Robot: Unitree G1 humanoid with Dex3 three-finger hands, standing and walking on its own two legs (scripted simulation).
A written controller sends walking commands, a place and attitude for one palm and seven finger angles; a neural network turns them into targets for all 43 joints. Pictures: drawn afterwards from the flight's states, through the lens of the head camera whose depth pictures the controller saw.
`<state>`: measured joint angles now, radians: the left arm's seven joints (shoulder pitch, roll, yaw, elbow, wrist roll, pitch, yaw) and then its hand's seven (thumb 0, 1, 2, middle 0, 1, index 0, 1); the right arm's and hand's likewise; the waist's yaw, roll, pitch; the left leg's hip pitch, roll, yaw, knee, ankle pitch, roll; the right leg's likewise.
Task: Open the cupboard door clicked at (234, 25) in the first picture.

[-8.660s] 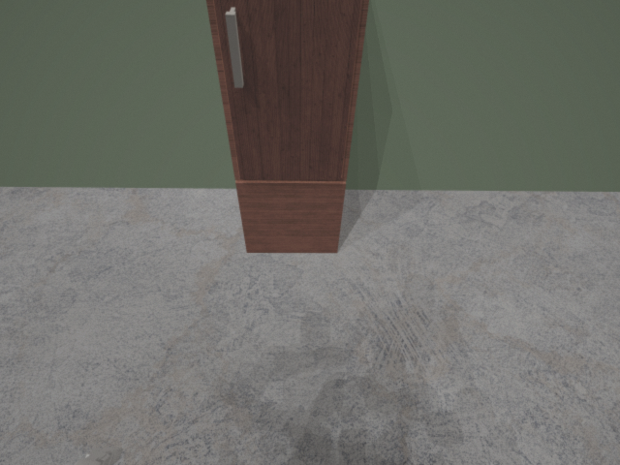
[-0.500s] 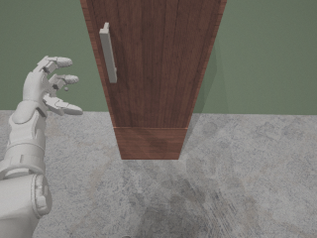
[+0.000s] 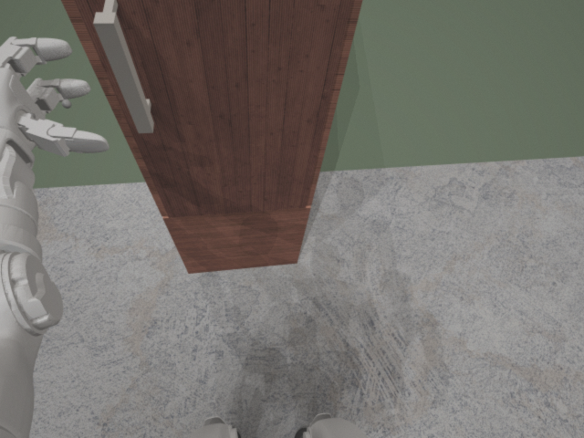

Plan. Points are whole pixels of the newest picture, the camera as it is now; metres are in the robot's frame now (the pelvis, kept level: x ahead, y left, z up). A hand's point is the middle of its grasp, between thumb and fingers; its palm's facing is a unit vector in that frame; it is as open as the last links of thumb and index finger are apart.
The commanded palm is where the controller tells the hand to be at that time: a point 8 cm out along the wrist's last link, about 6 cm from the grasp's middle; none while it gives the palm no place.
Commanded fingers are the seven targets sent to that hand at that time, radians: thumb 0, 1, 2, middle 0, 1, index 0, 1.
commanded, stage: move the hooked fingers beside the handle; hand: left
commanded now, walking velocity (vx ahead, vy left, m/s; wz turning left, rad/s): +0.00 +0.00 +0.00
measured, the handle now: (130, 71) +0.59 +0.17 +0.12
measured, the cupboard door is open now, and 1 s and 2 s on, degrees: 0 0 0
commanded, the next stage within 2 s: slide the fingers in behind the handle in 0.88 s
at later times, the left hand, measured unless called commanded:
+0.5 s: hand (62, 103) +0.53 +0.24 +0.12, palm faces +0.04 -1.00 +0.01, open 14.0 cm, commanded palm +0.51 +0.28 +0.12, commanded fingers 0.00 -0.50 0.30 -0.30 -1.20 -0.30 -1.20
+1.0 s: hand (62, 103) +0.53 +0.24 +0.12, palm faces +0.06 -1.00 +0.01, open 14.0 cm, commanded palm +0.51 +0.28 +0.12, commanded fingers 0.00 -0.50 0.30 -0.30 -1.20 -0.30 -1.20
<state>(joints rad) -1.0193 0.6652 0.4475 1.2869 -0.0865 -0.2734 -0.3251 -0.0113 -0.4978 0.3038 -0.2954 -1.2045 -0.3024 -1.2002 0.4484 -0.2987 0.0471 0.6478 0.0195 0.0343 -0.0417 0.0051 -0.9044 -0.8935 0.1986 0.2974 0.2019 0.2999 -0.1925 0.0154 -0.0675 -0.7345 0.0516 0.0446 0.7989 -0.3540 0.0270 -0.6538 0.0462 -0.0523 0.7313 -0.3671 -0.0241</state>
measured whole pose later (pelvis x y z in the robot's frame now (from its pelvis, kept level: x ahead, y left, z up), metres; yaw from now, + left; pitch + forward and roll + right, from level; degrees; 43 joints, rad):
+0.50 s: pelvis +0.02 +0.01 +0.00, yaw +0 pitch +18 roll -3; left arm -0.98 0.63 0.44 1.22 -0.09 -0.27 -0.32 -0.01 -0.50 0.30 -0.29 -1.20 -0.30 -1.20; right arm 0.44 -0.28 0.04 0.62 0.01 0.08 -0.02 0.00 -0.90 -0.89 0.20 0.30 0.20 0.30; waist -0.18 0.02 -0.09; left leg -0.75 0.05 0.04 0.82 -0.38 0.04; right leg -0.66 0.05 -0.05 0.72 -0.38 -0.01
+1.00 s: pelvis +0.00 +0.01 -0.01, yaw +0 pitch +19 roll -4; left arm -1.07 0.69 0.44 1.32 -0.06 -0.28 -0.30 -0.01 -0.50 0.30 -0.30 -1.20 -0.30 -1.20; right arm 0.45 -0.29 0.06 0.63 0.01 0.06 -0.03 0.00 -0.90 -0.89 0.20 0.30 0.20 0.30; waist -0.21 0.02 -0.08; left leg -0.81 0.05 0.03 0.86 -0.38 0.04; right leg -0.71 0.05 -0.06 0.76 -0.38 -0.01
